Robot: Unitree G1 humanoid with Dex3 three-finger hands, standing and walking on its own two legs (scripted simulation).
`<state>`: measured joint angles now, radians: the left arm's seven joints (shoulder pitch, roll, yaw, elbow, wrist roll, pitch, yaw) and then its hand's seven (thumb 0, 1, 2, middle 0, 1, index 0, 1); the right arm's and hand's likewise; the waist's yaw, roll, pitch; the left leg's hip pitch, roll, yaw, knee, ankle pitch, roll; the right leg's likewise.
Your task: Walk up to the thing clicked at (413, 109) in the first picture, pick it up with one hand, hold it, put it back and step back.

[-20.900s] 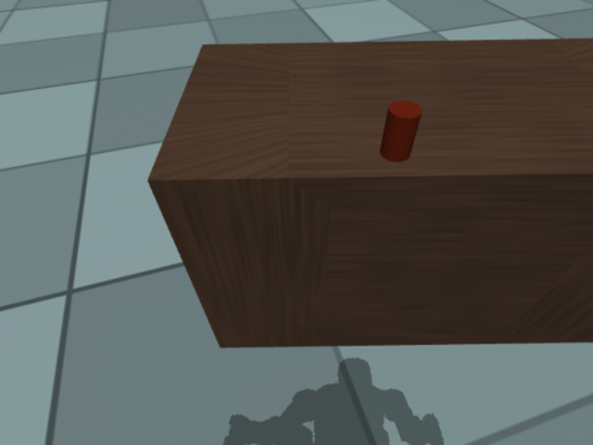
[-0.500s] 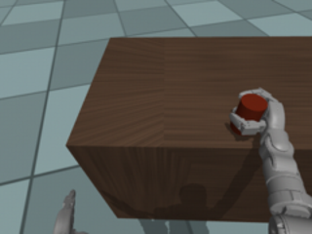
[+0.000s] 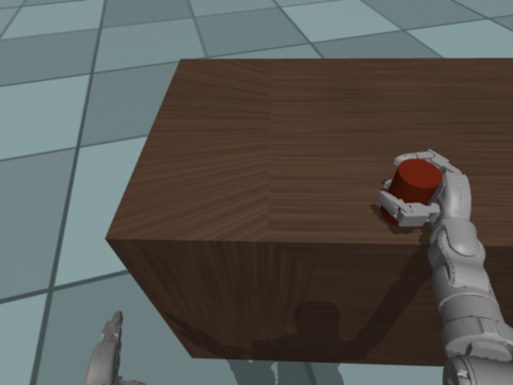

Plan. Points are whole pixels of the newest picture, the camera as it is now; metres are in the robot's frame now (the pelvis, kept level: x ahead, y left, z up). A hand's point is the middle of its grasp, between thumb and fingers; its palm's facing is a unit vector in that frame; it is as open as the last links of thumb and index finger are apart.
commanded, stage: open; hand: right
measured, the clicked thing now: (408, 194) +0.40 -0.20 +0.09
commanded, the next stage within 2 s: withdraw in 0.50 s
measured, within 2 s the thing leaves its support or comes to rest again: neither
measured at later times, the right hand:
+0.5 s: hand (407, 188) +0.41 -0.19 +0.10, palm faces +0.16 +0.99 +0.01, open 11.3 cm
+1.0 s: hand (474, 140) +0.41 -0.25 +0.20, palm faces +0.25 +0.97 -0.04, open 16.4 cm
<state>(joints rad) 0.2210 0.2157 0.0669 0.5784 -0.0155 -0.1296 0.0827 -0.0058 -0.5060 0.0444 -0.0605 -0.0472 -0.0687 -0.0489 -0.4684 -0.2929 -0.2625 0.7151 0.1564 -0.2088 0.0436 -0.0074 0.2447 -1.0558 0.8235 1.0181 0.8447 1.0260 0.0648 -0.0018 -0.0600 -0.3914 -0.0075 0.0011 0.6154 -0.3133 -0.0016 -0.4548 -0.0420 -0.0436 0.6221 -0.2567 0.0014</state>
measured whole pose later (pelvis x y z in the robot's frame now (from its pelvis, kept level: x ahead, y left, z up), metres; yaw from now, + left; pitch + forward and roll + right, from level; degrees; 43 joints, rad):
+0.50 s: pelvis +0.00 +0.00 +0.00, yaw +0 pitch +5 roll +0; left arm 0.24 0.22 0.07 0.55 -0.02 -0.11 0.08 -0.01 -0.53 0.06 -0.06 -0.05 -0.06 -0.05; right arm -0.50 -0.30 -0.28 0.74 0.16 -0.23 0.06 -0.01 0.31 -0.38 0.80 0.60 0.81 0.60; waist 0.07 0.00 -0.06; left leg -0.41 -0.01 0.00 0.64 -0.32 0.00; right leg -0.47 -0.04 -0.04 0.63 -0.26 0.00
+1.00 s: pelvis +0.01 +0.00 +0.00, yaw -1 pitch +3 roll +0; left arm 0.24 0.23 0.05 0.57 -0.04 -0.08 0.10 -0.01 -0.51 0.04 -0.06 -0.05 -0.06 -0.05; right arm -0.57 -0.43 -0.34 0.63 0.17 -0.05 0.09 -0.01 0.40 -0.09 0.16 0.12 0.16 0.12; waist 0.04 -0.02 -0.09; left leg -0.31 0.00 0.01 0.57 -0.31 0.00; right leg -0.38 -0.03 -0.04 0.58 -0.25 0.00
